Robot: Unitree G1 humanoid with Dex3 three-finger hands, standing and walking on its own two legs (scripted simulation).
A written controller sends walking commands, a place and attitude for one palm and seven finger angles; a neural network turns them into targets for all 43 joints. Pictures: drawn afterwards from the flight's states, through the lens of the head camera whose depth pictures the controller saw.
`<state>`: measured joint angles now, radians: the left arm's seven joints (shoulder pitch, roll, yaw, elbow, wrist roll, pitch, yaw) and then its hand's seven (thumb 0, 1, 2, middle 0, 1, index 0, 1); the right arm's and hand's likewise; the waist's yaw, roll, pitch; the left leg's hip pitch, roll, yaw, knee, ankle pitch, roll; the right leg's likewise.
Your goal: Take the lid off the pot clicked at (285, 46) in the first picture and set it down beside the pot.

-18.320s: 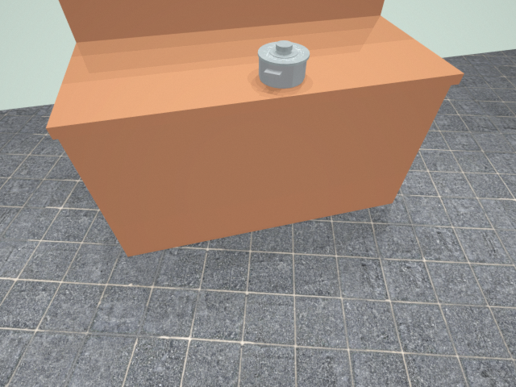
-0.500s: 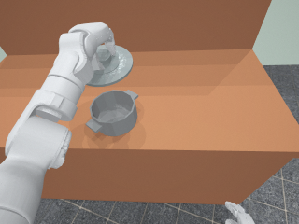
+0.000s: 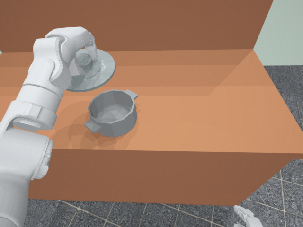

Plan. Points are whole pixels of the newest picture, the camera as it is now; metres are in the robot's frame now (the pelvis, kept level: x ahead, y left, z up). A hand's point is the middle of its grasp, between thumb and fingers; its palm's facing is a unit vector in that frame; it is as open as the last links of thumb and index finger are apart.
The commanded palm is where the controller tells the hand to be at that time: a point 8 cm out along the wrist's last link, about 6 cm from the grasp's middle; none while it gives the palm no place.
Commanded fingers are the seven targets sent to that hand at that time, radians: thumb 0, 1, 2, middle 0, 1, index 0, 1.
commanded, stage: move the lid sideways beside the pot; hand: left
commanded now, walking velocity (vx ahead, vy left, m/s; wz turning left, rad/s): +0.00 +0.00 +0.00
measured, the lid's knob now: (82, 61) +0.49 +0.19 +0.20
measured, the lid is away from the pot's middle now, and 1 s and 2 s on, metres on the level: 0.05 0.17 0.24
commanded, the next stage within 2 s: lower the lid onto the table in 1.72 s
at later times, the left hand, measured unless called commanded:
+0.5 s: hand (52, 62) +0.46 +0.24 +0.22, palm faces -0.25 -0.04 -0.97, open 8.4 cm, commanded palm +0.45 +0.25 +0.29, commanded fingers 0.00 0.59 1.04 -0.81 -1.03 -0.77 -1.00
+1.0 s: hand (27, 65) +0.45 +0.31 +0.22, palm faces -0.26 -0.04 -0.97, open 8.4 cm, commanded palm +0.44 +0.31 +0.29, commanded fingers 0.00 0.59 1.04 -0.81 -1.03 -0.77 -1.00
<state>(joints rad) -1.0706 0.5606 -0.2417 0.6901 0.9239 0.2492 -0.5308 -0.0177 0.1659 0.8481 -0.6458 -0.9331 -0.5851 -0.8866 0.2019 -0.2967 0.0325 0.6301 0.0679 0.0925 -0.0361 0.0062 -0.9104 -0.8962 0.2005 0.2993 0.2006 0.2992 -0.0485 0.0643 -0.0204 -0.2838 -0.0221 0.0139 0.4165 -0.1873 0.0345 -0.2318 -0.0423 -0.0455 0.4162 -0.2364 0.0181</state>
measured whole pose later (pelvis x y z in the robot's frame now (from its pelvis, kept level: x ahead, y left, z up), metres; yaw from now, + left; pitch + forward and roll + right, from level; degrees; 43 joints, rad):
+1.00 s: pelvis +0.00 +0.02 +0.00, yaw +1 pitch +6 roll -1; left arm -1.09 0.78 -0.12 0.81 0.95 0.09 -0.55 -0.02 0.17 0.85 -0.65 -0.93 -0.58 -0.89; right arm 0.24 -0.30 0.02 0.64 0.08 0.15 -0.04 0.00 -0.91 -0.90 0.20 0.30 0.20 0.30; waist -0.06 0.05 -0.02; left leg -0.35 -0.03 0.01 0.44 -0.19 0.06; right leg -0.26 -0.05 -0.05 0.37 -0.20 0.03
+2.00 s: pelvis +0.01 +0.02 +0.00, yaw +0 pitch +8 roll -2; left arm -1.13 0.94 -0.04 1.01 0.97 -0.03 -0.56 -0.02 0.17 0.85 -0.64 -0.93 -0.58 -0.89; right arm 0.25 -0.30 0.04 0.67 0.10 0.16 -0.08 0.00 -0.91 -0.90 0.20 0.30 0.20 0.30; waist -0.08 0.04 -0.01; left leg -0.40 -0.02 0.00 0.48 -0.22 0.06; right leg -0.29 -0.03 -0.06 0.36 -0.21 0.04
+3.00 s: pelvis +0.00 +0.03 -0.01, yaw +0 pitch +9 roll -3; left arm -1.03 0.88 -0.04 1.03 0.95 -0.12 -0.50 -0.02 0.17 0.85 -0.64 -0.93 -0.58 -0.88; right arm 0.28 -0.30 0.04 0.68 0.09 0.15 -0.09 0.00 -0.91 -0.90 0.20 0.30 0.20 0.30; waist -0.09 0.02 -0.04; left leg -0.47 -0.02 0.01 0.55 -0.24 0.07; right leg -0.36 -0.04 -0.05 0.42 -0.22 0.03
